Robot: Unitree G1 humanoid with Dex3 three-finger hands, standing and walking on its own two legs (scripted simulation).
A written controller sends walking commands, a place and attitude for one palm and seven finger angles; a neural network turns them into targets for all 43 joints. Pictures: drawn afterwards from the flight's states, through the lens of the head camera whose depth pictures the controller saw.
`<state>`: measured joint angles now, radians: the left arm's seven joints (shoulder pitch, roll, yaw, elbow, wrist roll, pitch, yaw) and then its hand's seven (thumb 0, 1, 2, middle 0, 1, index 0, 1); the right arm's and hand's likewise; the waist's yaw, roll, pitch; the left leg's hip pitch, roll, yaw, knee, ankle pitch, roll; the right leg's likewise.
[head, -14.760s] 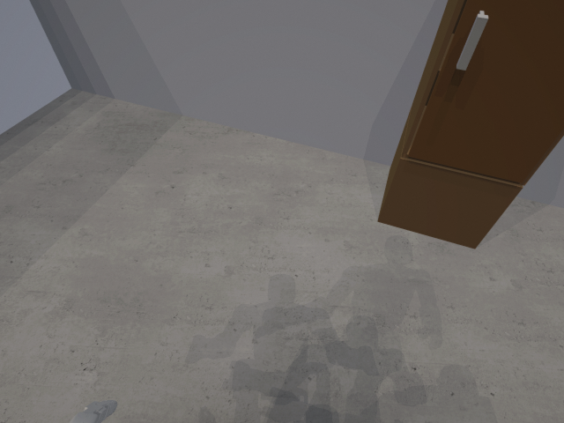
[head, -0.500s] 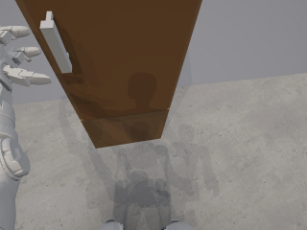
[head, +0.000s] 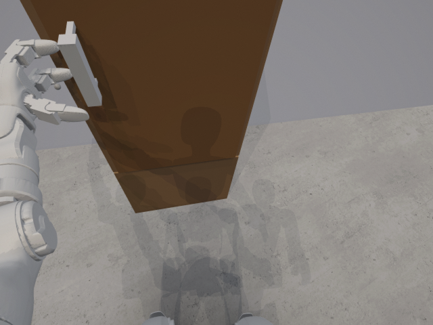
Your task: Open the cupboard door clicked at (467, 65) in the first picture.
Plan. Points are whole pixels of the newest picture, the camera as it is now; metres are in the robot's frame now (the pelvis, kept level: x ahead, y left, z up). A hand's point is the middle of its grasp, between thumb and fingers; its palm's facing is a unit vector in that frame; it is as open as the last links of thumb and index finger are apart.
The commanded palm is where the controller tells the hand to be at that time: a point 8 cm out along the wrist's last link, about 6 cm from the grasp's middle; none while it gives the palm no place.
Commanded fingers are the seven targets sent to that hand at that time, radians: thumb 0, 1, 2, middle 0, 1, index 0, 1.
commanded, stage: slide the fingers in behind the handle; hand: left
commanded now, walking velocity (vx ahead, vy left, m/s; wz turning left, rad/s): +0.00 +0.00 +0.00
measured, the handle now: (83, 66) +0.56 +0.20 +0.13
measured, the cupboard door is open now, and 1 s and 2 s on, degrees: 0 0 0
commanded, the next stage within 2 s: close the thumb around the handle in 1.28 s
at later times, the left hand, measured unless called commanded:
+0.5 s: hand (72, 89) +0.50 +0.21 +0.12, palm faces +0.10 -0.99 +0.02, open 14.0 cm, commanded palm +0.47 +0.26 +0.12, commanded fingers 0.00 -0.50 0.30 -0.30 -1.20 -0.30 -1.20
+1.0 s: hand (91, 88) +0.50 +0.18 +0.13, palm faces +0.11 -0.99 +0.00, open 14.0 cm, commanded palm +0.47 +0.23 +0.12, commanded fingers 0.00 -0.50 0.30 -0.30 -1.20 -0.30 -1.20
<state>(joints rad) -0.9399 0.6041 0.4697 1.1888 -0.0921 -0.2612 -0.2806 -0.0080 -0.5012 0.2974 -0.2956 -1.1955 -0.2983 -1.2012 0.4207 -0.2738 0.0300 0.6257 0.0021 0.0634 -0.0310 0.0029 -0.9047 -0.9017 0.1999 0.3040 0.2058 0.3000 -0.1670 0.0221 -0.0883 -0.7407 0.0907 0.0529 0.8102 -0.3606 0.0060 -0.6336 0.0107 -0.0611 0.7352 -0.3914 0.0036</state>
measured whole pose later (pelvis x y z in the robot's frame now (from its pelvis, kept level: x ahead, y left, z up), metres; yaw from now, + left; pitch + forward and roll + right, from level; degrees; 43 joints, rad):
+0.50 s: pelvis +0.00 +0.00 +0.00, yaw +0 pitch +16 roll -2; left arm -0.95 0.53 0.43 1.18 -0.09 -0.27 -0.20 -0.01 -0.50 0.30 -0.30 -1.20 -0.30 -1.20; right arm 0.41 -0.27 0.02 0.64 0.00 0.04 -0.02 0.00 -0.91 -0.90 0.20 0.30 0.21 0.30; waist -0.16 0.02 -0.08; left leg -0.73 0.09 0.05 0.81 -0.36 0.00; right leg -0.63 0.01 -0.07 0.75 -0.40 0.00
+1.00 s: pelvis -0.01 -0.01 +0.00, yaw +0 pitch +15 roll -2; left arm -0.95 0.46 0.40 1.17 -0.07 -0.28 -0.12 -0.01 -0.50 0.30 -0.30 -1.20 -0.30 -1.20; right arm 0.42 -0.26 0.02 0.65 -0.01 0.03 0.00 0.00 -0.91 -0.90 0.20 0.30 0.21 0.30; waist -0.16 0.03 -0.09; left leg -0.72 0.08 0.05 0.81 -0.35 0.00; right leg -0.62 0.01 -0.06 0.76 -0.40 0.00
